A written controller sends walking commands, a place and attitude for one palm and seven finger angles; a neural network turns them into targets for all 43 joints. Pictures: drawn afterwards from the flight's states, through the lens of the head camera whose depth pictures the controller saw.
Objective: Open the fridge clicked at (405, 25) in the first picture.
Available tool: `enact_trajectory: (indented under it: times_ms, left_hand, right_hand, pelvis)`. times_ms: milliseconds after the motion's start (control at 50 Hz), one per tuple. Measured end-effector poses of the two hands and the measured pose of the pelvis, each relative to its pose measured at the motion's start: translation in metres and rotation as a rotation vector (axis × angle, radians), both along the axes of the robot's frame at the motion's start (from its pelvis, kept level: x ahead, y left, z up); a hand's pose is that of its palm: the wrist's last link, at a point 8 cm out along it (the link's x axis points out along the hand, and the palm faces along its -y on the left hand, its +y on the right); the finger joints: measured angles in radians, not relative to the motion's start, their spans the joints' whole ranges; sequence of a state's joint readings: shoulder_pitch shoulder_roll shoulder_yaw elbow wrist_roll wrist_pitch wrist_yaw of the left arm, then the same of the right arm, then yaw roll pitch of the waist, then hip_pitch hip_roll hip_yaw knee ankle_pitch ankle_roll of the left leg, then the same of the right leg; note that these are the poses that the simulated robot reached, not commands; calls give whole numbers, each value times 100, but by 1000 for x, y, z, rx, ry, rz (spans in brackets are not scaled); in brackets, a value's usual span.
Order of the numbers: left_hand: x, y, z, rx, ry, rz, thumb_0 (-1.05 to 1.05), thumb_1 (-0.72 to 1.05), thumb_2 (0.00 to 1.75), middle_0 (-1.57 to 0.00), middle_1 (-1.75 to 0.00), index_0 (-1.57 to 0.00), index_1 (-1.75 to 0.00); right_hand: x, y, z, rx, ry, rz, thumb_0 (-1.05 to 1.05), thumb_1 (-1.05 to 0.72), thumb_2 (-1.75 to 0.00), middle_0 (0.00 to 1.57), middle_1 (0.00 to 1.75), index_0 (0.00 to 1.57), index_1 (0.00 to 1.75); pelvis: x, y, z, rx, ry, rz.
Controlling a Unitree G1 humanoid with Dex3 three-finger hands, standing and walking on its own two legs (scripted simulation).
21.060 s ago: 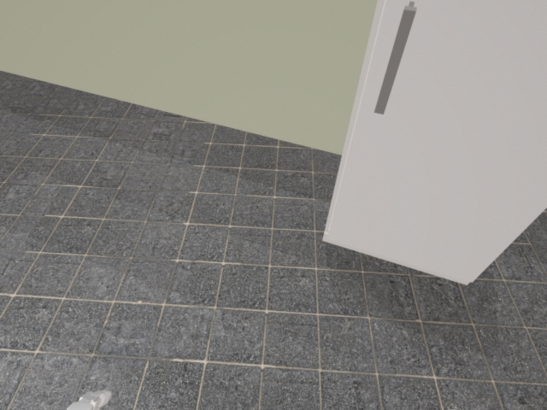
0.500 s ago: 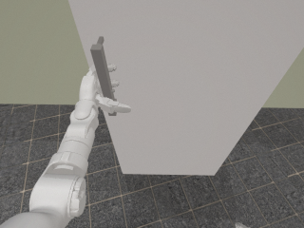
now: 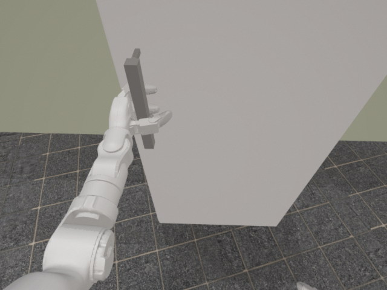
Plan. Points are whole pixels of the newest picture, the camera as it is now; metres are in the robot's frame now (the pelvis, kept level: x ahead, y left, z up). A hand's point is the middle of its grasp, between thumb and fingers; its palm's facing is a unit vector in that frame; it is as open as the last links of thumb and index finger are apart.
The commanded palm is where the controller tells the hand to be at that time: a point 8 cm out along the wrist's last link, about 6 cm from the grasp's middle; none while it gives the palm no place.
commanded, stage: grip the handle and tug to test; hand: left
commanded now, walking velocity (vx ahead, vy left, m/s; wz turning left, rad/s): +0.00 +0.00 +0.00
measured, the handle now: (143, 104) +0.49 +0.12 +0.12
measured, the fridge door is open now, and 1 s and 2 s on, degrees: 0 0 17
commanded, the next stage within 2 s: pull the door a little, standing still in 0.94 s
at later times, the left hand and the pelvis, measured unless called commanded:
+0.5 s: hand (151, 116) +0.44 +0.10 +0.13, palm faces +0.01 -1.00 +0.00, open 5.5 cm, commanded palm +0.41 +0.15 +0.13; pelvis +0.00 -0.01 +0.00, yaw +0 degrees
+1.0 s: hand (151, 117) +0.44 +0.10 +0.13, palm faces +0.01 -1.00 +0.00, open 5.7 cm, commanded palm +0.39 +0.14 +0.13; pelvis +0.03 -0.01 +0.00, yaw -2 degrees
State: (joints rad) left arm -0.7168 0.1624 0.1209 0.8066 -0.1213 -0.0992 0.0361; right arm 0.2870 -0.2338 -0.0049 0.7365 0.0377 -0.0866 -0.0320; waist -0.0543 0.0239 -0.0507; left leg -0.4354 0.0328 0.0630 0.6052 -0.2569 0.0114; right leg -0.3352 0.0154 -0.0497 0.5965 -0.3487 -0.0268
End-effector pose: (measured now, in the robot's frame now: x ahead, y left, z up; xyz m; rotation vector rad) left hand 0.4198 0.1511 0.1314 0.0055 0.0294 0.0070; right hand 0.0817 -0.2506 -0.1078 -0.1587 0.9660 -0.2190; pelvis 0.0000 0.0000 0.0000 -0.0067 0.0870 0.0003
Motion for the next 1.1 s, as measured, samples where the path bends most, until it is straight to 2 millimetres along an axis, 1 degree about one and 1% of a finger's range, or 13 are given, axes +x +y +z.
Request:
enact_trajectory:
  times_ms: [220,480,700,800,900,980,1100]
  left_hand:
    - [1,1,-1,1,-2,0,1,71,82,-41,-137,-42,-137]
    - [1,1,-1,-1,-2,5,1,71,82,-40,-140,-42,-140]
    - [0,1,-1,-2,-4,2,1,72,81,-40,-140,-41,-140]
    - [0,0,-1,-3,-5,6,1,73,81,-38,-140,-39,-140]
    - [-2,-1,-1,-2,-8,9,1,74,80,-35,-140,-36,-140]
    - [-3,-1,-1,-2,-10,8,1,75,79,-33,-140,-34,-140]
    - [-4,-1,-1,-5,-6,-1,1,76,78,-31,-140,-33,-140]
  right_hand:
    - [-7,-4,0,-6,10,-6,1,-91,-90,21,30,20,30]
    - [-14,-11,-2,-10,27,-14,1,-91,-90,21,30,20,30]
    - [-10,-14,0,-6,11,-21,1,-91,-90,21,30,20,30]
    - [-3,-14,2,1,-8,-27,1,-91,-90,21,30,20,30]
    - [10,-13,4,9,-27,-26,1,-91,-90,21,30,20,30]
    - [25,-12,8,16,-50,-27,1,-91,-90,21,30,20,30]
    - [53,-10,14,13,-77,-14,1,-91,-90,21,30,20,30]
  pelvis:
    - [-2,-3,0,1,3,-1]
    - [-3,-8,0,2,3,0]
    - [-1,-10,1,5,4,-6]
    - [5,-10,2,7,3,-12]
    - [13,-9,3,10,2,-19]
    - [23,-9,4,13,0,-29]
    - [37,-9,6,14,-7,-28]
